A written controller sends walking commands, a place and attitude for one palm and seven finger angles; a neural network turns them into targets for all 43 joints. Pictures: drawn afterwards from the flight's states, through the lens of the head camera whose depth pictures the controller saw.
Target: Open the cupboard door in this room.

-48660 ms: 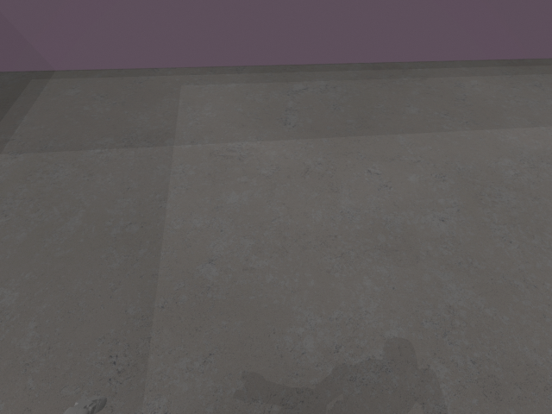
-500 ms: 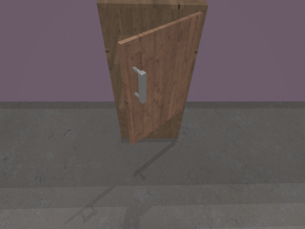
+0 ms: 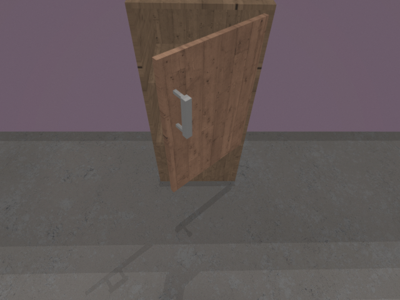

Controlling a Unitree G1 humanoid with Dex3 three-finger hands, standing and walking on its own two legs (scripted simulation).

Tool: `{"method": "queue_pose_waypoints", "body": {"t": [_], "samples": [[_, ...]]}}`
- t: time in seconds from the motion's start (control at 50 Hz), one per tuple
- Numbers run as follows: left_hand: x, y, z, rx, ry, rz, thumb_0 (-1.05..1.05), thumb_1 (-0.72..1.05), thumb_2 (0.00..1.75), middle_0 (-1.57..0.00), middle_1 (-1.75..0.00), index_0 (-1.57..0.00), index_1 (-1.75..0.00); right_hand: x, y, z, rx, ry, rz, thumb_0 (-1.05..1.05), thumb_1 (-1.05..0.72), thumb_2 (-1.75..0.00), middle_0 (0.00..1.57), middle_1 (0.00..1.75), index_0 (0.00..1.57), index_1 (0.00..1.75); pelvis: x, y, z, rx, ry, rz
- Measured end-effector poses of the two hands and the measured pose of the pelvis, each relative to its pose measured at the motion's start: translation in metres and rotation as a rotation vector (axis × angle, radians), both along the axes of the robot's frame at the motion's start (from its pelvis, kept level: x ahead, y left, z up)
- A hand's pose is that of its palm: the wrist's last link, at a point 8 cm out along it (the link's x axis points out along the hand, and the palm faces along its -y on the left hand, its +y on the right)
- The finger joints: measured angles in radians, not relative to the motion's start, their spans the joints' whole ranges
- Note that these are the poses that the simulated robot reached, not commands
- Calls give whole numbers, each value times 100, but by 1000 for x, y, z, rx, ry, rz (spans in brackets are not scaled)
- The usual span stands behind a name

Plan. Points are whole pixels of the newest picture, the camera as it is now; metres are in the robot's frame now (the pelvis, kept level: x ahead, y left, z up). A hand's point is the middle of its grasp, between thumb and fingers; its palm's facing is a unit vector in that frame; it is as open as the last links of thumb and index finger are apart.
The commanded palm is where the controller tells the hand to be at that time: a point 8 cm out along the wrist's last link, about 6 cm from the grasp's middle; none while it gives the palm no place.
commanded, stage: walk to a spot facing it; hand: left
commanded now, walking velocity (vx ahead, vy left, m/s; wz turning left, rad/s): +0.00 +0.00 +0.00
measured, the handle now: (182, 114) +0.58 +0.09 +0.01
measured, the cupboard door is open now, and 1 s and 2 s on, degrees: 40 40 40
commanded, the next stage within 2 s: none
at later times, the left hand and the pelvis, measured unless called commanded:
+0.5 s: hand out of the picture +0.05 +0.18 -0.18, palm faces -0.12 -0.95 -0.28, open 7.4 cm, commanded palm none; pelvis -0.01 -0.02 -0.02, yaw -12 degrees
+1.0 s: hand out of the picture +0.13 +0.18 -0.19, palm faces -0.37 -0.90 -0.22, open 7.4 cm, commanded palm none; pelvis +0.01 +0.01 -0.01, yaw -28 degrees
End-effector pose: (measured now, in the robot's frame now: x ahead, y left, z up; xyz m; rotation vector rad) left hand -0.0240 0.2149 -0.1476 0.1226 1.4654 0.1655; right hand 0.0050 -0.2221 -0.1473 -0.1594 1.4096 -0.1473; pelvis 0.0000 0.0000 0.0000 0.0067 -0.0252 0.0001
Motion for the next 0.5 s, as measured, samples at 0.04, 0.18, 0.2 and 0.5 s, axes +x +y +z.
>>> {"method": "queue_pose_waypoints", "body": {"t": [0.04, 0.18, 0.2, 0.5], "samples": [[4, 0, 0, 1, -8, -3, 0, 91, 90, -20, -30, -20, -29, 3, -1, 0, -2, -5, 1, 1, -92, -90, 20, 30, 20, 29, 1, 0, 0, 0, 0, 0], [17, 2, -1, 4, -26, -14, 0, 91, 90, -20, -30, -20, -29, 8, -4, 1, -10, -16, -14, 1, -92, -90, 20, 30, 20, 29, 4, -1, -1, -1, 3, -19], [18, 2, -1, 4, -24, -17, 0, 91, 90, -20, -30, -20, -30, 8, -4, 0, -13, -19, -23, 1, -92, -90, 20, 30, 20, 29, 4, -1, -1, -3, 4, -27], [73, 14, 3, 95, -96, -182, 0, 91, 90, -20, -30, -20, -29, -20, -42, -21, -29, -90, -186, 0, -91, -90, 20, 30, 20, 29, -15, -20, -20, 29, 23, -205]]}}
